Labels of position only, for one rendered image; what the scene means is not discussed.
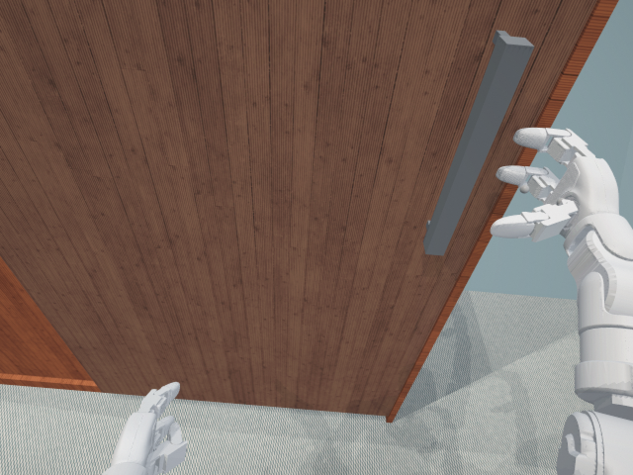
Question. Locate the left robot hand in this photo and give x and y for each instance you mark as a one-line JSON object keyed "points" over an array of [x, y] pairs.
{"points": [[142, 433]]}

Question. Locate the right robot upper arm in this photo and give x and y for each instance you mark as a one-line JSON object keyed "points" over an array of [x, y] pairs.
{"points": [[596, 444]]}

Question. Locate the right robot hand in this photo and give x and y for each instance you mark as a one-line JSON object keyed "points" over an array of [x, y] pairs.
{"points": [[588, 186]]}

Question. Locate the wardrobe door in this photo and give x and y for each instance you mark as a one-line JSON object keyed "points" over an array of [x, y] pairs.
{"points": [[29, 345], [233, 194]]}

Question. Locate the handle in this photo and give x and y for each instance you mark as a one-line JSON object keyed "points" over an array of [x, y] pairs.
{"points": [[505, 68]]}

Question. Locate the robot right forearm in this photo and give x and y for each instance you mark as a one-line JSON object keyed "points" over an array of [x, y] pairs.
{"points": [[600, 251]]}

